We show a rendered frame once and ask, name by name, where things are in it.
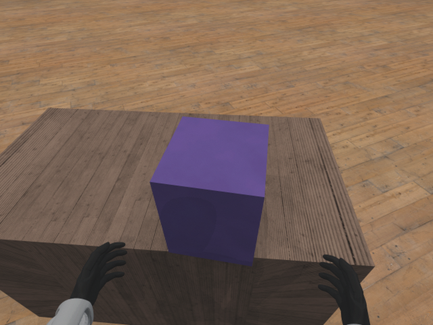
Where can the carton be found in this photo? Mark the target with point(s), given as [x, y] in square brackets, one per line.
[209, 188]

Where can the left robot hand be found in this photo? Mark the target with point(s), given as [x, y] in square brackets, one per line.
[93, 276]

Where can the left robot forearm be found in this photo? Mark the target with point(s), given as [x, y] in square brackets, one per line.
[73, 312]

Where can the pedestal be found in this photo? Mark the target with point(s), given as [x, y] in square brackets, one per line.
[78, 178]

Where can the right robot hand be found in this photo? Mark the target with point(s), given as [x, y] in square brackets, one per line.
[349, 297]

